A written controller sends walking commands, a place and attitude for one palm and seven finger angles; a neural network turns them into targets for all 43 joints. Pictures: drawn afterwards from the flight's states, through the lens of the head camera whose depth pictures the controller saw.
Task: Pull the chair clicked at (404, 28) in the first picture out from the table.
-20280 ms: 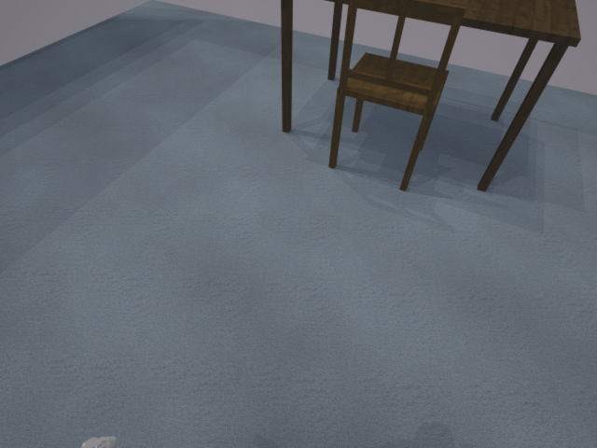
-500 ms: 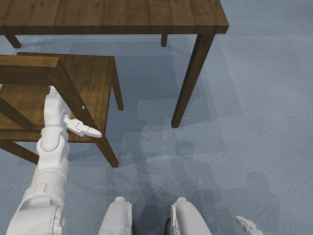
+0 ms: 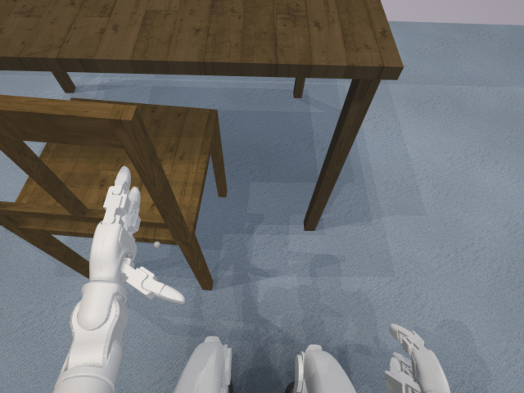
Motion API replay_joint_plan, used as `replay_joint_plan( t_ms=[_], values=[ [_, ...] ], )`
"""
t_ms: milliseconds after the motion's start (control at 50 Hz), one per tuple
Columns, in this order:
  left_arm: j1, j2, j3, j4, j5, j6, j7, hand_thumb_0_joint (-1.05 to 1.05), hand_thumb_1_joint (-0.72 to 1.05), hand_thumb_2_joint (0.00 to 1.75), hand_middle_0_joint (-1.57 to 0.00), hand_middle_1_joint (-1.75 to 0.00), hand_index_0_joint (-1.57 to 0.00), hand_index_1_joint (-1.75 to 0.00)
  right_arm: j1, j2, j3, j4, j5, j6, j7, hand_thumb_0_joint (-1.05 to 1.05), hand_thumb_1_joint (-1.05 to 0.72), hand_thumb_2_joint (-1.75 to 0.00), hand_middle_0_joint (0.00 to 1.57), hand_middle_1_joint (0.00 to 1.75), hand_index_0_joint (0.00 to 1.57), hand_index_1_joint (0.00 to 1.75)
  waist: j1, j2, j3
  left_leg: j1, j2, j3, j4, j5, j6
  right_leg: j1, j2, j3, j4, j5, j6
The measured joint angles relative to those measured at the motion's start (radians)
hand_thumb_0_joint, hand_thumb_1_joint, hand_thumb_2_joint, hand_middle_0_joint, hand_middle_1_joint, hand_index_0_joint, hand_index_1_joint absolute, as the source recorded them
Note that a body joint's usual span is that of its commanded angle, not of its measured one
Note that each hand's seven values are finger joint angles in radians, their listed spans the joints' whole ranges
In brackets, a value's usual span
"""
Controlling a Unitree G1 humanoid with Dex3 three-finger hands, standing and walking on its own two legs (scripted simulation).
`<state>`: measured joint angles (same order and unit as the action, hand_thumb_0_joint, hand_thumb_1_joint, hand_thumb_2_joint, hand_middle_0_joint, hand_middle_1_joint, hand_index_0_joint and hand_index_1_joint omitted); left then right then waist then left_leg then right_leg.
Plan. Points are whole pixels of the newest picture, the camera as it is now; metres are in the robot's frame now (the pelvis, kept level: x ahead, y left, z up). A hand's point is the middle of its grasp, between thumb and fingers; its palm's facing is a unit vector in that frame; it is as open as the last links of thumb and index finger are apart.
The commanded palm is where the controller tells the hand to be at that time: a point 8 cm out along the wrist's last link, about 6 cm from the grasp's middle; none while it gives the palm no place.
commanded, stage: draw the fingers out of the gap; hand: left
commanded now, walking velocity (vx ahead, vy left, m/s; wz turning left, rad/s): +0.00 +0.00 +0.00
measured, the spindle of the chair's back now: (46, 179) +0.44 +0.38 -0.01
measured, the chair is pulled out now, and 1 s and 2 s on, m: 0.03 0.03 0.03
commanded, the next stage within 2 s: aim the fingers beside a spindle in 0.18 s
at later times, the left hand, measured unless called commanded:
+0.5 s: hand (150, 275) +0.28 +0.17 +0.01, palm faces +0.03 -1.00 -0.03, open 17.4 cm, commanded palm +0.26 +0.22 +0.02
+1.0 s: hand (155, 258) +0.30 +0.17 +0.01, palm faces +0.01 -1.00 -0.02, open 17.0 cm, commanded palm +0.28 +0.22 +0.02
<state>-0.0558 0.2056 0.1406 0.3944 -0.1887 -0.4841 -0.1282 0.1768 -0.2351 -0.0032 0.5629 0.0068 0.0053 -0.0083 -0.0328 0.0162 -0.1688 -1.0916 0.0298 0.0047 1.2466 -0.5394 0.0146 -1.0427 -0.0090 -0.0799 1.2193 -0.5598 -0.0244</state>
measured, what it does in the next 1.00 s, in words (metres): stands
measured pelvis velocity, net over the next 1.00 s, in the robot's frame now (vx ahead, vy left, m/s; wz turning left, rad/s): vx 0.00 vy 0.00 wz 0.01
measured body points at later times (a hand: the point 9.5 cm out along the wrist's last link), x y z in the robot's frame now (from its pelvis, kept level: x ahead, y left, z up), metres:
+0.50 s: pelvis -0.01 -0.01 -0.02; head +0.09 +0.00 +0.42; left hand +0.27 +0.22 +0.02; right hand +0.17 -0.25 -0.12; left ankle +0.02 +0.11 -0.63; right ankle +0.01 -0.11 -0.63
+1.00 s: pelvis +0.00 +0.00 -0.01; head +0.11 +0.01 +0.43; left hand +0.29 +0.22 +0.02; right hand +0.16 -0.25 -0.11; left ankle +0.02 +0.11 -0.63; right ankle +0.01 -0.11 -0.63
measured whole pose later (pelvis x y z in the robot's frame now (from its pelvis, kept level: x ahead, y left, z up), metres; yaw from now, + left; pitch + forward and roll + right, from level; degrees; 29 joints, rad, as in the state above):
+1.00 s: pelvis +0.00 +0.00 -0.01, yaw +0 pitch +23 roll -2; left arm 0.05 0.22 0.12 0.24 -0.21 -0.44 -0.15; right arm 0.19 -0.24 0.00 0.56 0.01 -0.06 -0.03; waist -0.03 0.03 -0.18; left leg -1.14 0.03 -0.02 1.30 -0.56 0.01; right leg -1.08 -0.01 -0.10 1.27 -0.58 -0.03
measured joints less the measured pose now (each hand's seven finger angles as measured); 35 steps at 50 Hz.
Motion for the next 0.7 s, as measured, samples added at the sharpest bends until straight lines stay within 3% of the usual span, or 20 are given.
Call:
replay_joint_plan(
  t_ms=[360, 480, 700],
  values=[
    [0.206, -0.005, -0.039, -0.19, -0.02, 0.013, -0.016, -0.01, -0.55, 0.2, 0.0, 0.0, 0.0, 0.0, -0.005, 0.009, 0.009, -0.032, 0.001, -0.036, -0.013, 0.01, -0.91, -0.9, 0.2, 0.3, 0.2, 0.3, 0.016, 0.007, -0.008, -0.019, 0.0, -0.02, 0.037, -0.007, -0.011, -0.013, 0.0, -0.019, 0.038, -0.014, -0.012],
    [0.162, 0.009, -0.018, -0.174, -0.029, -0.008, -0.031, -0.01, -0.55, 0.21, -0.01, -0.01, -0.01, -0.01, -0.009, 0.002, 0.01, -0.01, -0.001, -0.059, -0.025, 0.01, -0.91, -0.9, 0.2, 0.3, 0.2, 0.3, 0.019, 0.007, -0.01, -0.06, 0.0, -0.033, 0.078, -0.017, -0.015, -0.048, 0.0, -0.03, 0.074, -0.027, -0.018],
    [0.118, 0.016, -0.011, -0.187, -0.039, 0.072, -0.03, -0.01, -0.53, 0.25, -0.03, -0.04, -0.03, -0.04, 0.007, 0.004, 0.01, -0.012, 0.005, -0.06, -0.025, 0.01, -0.91, -0.9, 0.2, 0.3, 0.2, 0.3, 0.002, 0.013, -0.008, -0.055, 0.004, -0.023, 0.061, -0.013, -0.012, -0.048, 0.005, -0.02, 0.058, -0.018, -0.014]
  ],
)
